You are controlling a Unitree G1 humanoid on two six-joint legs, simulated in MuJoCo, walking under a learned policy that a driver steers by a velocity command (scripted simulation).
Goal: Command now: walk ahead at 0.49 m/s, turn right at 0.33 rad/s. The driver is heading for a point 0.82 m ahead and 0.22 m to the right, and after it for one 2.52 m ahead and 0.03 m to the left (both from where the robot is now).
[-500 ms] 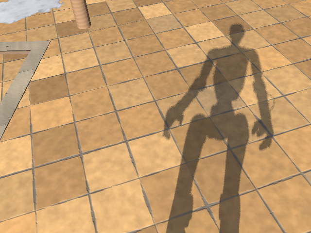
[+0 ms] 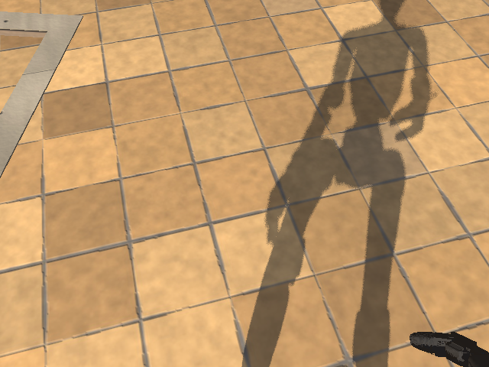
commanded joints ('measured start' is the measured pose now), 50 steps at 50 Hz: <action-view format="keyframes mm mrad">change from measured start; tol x32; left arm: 1 -2 111 18 -90 -39 -45 -2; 21 -496 69 22 -355 -7 20 -69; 26 -37 300 128 -282 -12 36 -42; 50 -157 161 36 -296 19 10 12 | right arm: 1 424 -194 -57 67 -13 8 -12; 50 210 -207 -50 -33 -52 -35 -7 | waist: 1 -208 202 -375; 19 -150 14 79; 28 38 -147 -404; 50 -130 -54 -198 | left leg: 1 866 393 -649 -253 -253 209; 7 312 257 -128 -414 5 123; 20 569 294 142 -386 253 104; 24 609 284 202 -59 838 62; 28 -287 -22 -137 916 -438 -45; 50 342 70 -102 -102 583 67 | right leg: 1 -684 29 115 684 -39 -48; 20 -709 -54 -70 33 483 -95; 25 -172 130 -185 -81 365 -206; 28 471 -282 788 -392 182 -455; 35 -129 -115 265 -447 603 -323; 50 -57 2 135 19 811 -110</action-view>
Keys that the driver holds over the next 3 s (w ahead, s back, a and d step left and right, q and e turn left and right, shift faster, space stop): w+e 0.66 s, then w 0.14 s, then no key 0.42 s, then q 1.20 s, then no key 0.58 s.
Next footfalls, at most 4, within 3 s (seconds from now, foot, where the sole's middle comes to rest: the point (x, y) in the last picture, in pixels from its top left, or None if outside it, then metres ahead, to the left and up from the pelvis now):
0.52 right None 0.41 -0.17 -0.76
1.00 left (305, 261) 0.74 -0.08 -0.76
1.32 right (386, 314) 0.60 -0.30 -0.76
2.14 right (378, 271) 0.72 -0.29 -0.76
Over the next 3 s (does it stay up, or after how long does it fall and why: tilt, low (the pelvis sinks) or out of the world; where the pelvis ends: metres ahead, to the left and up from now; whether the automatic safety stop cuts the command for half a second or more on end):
stays up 0.66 -0.12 0.02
